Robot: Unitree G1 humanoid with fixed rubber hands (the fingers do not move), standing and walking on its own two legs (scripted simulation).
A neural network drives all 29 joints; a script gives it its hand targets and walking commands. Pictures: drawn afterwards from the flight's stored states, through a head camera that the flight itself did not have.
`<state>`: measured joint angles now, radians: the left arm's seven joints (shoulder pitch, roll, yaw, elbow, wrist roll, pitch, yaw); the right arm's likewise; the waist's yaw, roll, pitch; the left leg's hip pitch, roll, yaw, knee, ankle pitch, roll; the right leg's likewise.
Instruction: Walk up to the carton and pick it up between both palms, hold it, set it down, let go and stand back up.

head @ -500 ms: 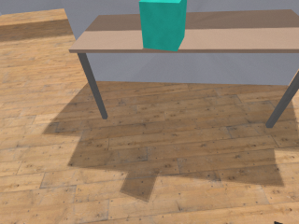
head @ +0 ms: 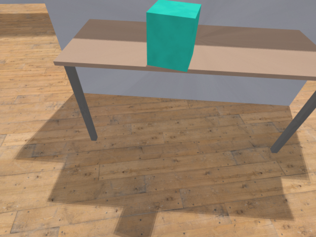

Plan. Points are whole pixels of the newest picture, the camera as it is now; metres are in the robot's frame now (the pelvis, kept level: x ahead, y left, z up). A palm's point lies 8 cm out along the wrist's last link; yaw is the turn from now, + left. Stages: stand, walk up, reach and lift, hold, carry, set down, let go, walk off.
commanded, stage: walk up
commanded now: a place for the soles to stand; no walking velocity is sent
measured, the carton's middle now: (173, 35) +1.01 -0.04 +0.07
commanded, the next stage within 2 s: none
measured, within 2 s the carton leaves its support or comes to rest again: neither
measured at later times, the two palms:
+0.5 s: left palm (63, 201) +0.24 +0.27 -0.04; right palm (306, 225) +0.20 -0.38 -0.09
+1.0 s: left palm (72, 163) +0.37 +0.30 -0.08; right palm (278, 181) +0.32 -0.34 -0.07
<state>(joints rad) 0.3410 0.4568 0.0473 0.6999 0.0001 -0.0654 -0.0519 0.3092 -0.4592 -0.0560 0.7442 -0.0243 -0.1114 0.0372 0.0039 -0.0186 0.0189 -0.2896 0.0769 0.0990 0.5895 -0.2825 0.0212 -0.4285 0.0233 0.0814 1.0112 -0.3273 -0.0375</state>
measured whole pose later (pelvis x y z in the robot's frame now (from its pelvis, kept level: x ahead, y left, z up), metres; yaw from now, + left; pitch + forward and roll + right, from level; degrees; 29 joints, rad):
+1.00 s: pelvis +0.27 -0.01 +0.00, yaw -5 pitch -1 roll +0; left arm 0.34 0.45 0.05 0.70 0.00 -0.06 -0.05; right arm 0.32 -0.45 -0.06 0.75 -0.02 -0.10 0.03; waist 0.00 -0.01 0.02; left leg -0.28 0.07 0.08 0.60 -0.32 0.03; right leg -0.43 0.00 0.06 0.81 -0.38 -0.02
